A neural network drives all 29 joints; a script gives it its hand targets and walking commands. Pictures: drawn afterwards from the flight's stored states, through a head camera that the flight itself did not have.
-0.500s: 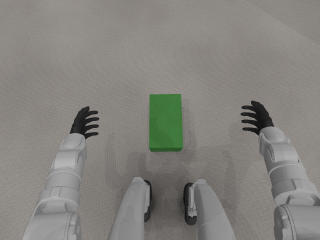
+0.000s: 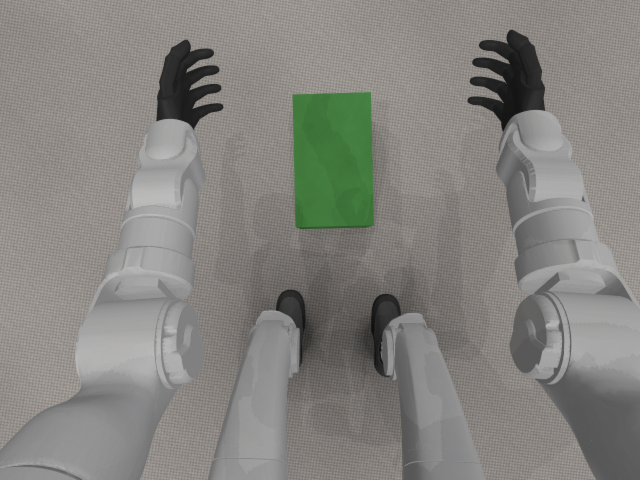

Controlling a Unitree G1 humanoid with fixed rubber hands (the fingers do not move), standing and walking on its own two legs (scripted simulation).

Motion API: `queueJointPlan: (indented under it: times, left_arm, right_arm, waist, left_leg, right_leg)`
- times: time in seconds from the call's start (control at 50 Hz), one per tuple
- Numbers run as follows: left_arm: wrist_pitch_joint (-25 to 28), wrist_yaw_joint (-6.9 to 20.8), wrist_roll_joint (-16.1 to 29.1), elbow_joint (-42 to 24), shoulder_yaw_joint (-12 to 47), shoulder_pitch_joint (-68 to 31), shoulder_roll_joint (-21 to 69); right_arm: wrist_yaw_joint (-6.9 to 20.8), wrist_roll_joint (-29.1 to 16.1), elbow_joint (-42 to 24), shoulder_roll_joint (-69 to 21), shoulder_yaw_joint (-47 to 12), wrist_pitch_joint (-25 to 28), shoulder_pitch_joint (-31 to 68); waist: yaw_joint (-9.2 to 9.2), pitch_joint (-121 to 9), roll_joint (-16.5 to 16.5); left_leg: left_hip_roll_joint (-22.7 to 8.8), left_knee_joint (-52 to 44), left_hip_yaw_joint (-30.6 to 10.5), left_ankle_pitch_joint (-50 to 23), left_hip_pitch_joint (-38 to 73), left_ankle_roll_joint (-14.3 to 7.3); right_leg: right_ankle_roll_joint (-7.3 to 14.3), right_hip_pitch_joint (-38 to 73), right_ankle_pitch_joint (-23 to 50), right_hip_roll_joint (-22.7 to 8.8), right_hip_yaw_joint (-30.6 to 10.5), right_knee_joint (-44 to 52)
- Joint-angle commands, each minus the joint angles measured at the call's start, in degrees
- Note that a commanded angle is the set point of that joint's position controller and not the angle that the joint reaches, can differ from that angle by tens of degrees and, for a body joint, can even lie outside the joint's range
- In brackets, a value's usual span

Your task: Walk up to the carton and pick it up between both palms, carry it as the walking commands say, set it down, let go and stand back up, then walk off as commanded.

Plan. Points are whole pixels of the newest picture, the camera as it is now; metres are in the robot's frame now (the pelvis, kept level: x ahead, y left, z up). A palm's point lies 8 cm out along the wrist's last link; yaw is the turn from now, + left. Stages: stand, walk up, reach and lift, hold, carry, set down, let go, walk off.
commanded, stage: reach and lift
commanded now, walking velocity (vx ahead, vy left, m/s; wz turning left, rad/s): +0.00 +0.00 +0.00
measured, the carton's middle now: (332, 166) +0.52 +0.01 -0.58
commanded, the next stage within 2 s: none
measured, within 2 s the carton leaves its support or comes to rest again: neither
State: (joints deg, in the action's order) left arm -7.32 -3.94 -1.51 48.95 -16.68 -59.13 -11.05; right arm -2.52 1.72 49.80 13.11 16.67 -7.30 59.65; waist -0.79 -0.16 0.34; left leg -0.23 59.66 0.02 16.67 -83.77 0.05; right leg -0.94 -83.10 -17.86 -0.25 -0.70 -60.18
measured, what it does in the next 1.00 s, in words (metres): lowers itself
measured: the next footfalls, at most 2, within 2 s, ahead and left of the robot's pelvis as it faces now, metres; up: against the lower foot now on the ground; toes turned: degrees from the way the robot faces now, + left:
none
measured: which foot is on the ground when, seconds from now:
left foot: down 0.00-1.00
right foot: down 0.00-1.00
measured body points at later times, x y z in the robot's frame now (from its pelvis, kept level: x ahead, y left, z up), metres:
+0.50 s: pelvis +0.00 +0.00 -0.05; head +0.33 +0.00 +0.26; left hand +0.52 +0.18 -0.19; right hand +0.53 -0.18 -0.19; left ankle +0.08 +0.12 -0.63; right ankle +0.07 -0.13 -0.63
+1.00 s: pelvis -0.03 +0.00 -0.20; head +0.32 +0.00 +0.08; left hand +0.52 +0.18 -0.35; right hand +0.52 -0.17 -0.35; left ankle +0.08 +0.12 -0.63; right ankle +0.07 -0.13 -0.63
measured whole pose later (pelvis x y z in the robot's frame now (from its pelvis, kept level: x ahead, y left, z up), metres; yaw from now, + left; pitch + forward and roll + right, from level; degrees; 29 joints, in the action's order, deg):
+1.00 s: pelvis -0.03 +0.00 -0.20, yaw +0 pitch +48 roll -1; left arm -5.8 -7.5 3.6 55.0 -13.6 -73.2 -14.5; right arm -7.0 -3.4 55.2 15.2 11.7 -6.1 73.9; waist -0.4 3.3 -0.1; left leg 2.6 104.9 -2.4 29.3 -123.5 1.9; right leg -2.5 -122.5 -30.8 2.8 -2.3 -105.4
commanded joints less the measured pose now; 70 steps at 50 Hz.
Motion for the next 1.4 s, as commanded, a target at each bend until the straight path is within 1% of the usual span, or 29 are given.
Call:
queueJointPlan:
  times: [0.0, 0.04, 0.1, 0.16, 0.22, 0.28, 0.34, 0.42, 0.52, 0.64, 0.78, 0.9, 1.04, 1.24, 1.38]
  left_arm:
    - [1.6, -0.5, -0.9, -6.2, -1.1, -13.3, -4.4]
    - [1.9, -0.7, -1.7, -6.9, -1.7, -13.2, -3.6]
    - [2.5, -0.6, -2.6, -8.9, -2.3, -12.9, -2.1]
    - [2.8, -0.4, -3.5, -10.0, -3.3, -12.9, -1.3]
    - [2.8, 0.1, -4.3, -9.8, -4.3, -12.4, -1.2]
    - [2.8, 0.5, -4.7, -8.1, -4.7, -12.9, -0.9]
    - [2.7, 0.8, -4.8, -6.6, -4.8, -13.7, -0.8]
    - [2.6, 0.5, -4.4, -5.2, -4.5, -15.1, -1.5]
    - [2.6, -0.6, -2.9, -5.2, -3.2, -17.6, -3.0]
    - [2.3, -2.2, 0.2, -6.0, -0.5, -20.9, -5.3]
    - [2.1, -3.2, 3.2, -4.1, 1.6, -23.3, -7.0]
    - [2.5, -3.6, 4.7, -0.8, 2.5, -26.5, -8.5]
    - [3.3, -3.6, 6.4, 3.2, 4.1, -30.3, -10.0]
    - [4.9, -3.6, 9.3, 8.0, 7.2, -35.4, -11.9]
    - [6.2, -3.2, 11.1, 11.7, 9.0, -37.6, -12.9]
  right_arm:
    - [0.1, 0.9, -5.8, 6.2, 1.6, 1.6, 14.3]
    - [0.4, 1.5, -5.7, 5.8, 2.3, 2.0, 14.2]
    - [0.7, 2.9, -6.6, 5.2, 3.6, 2.8, 14.0]
    - [0.9, 4.1, -7.2, 4.2, 4.6, 3.2, 14.3]
    - [1.1, 4.9, -7.3, 3.2, 5.2, 3.2, 14.3]
    - [1.0, 5.5, -6.1, 2.2, 5.5, 3.1, 15.2]
    - [0.9, 5.9, -4.3, 1.8, 5.8, 3.1, 15.9]
    - [0.4, 5.7, -2.8, 2.2, 6.1, 3.2, 17.2]
    - [-0.9, 3.8, -2.9, 3.3, 4.7, 3.2, 19.2]
    - [-2.6, 0.1, -5.0, 4.9, 1.0, 2.6, 21.8]
    - [-3.9, -3.1, -4.3, 6.2, -2.6, 2.0, 24.0]
    - [-4.5, -4.8, -1.5, 7.3, -4.3, 2.1, 27.1]
    - [-4.7, -6.5, 2.5, 8.8, -5.9, 3.0, 31.0]
    - [-4.5, -9.7, 8.1, 11.1, -8.4, 4.8, 36.0]
    - [-4.2, -11.8, 11.8, 11.8, -10.6, 6.0, 38.1]
  waist:
    - [-0.34, -59.6, 0.1]
    - [-0.39, -61.0, -0.2]
    - [-0.01, -62.7, -0.7]
    - [-0.09, -61.8, -0.6]
    - [-0.30, -59.8, 0.1]
    - [-0.39, -56.6, 0.8]
    - [-0.28, -55.2, 0.7]
    - [-0.02, -55.8, 0.5]
    - [0.19, -60.0, 0.0]
    - [0.23, -66.2, -0.4]
    - [0.30, -65.7, -0.3]
    - [0.31, -62.1, -0.1]
    - [0.42, -58.9, -0.3]
    - [0.27, -55.1, -0.7]
    - [0.04, -51.2, -0.2]
  left_leg:
    - [4.8, -2.0, 0.5, -21.8, 35.1, 1.8]
    - [4.8, -1.8, 0.1, -24.6, 36.2, 1.9]
    - [4.6, -1.3, -0.6, -29.0, 37.2, 2.1]
    - [4.6, -0.9, -0.9, -29.9, 35.4, 2.1]
    - [4.8, -0.5, -0.4, -27.4, 30.9, 2.3]
    - [5.1, 1.0, 0.2, -22.5, 24.4, 2.4]
    - [5.3, 4.1, 0.6, -18.4, 20.0, 2.8]
    - [5.7, 9.5, 1.3, -14.7, 15.5, 3.3]
    - [6.1, 16.8, 2.3, -12.6, 11.9, 3.6]
    - [6.1, 24.7, 3.3, -11.4, 8.3, 3.5]
    - [5.7, 31.8, 3.9, -8.9, 2.4, 3.3]
    - [5.1, 36.8, 3.8, -5.7, -1.8, 3.1]
    - [4.3, 42.1, 3.1, -3.6, -4.6, 3.0]
    - [3.1, 49.3, 2.0, -2.9, -7.4, 2.8]
    - [2.5, 53.8, 1.4, -3.0, -10.9, 2.7]
  right_leg:
    - [-1.3, 25.7, 18.9, 5.3, 1.7, 3.1]
    - [-1.3, 25.0, 21.0, 5.6, 1.9, 2.9]
    - [-1.2, 23.4, 24.2, 5.8, 1.9, 2.8]
    - [-1.2, 21.8, 25.0, 5.9, 1.9, 2.7]
    - [-1.4, 21.7, 24.3, 5.7, 1.7, 2.0]
    - [-1.7, 19.6, 21.3, 5.6, 1.6, 0.0]
    - [-2.0, 15.9, 17.9, 5.6, 2.0, -3.2]
    - [-2.4, 10.6, 14.2, 5.8, 2.8, -8.6]
    - [-2.7, 6.5, 12.3, 6.0, 3.7, -15.8]
    - [-2.7, 3.9, 11.4, 6.0, 4.3, -23.9]
    - [-2.5, -1.0, 9.1, 5.7, 4.6, -31.0]
    - [-2.4, -5.9, 5.6, 5.1, 4.7, -35.9]
    - [-2.3, -10.0, 3.4, 4.4, 4.5, -41.2]
    - [-2.1, -13.7, 2.5, 3.4, 3.5, -48.5]
    - [-2.0, -15.6, 3.2, 2.8, 2.5, -53.0]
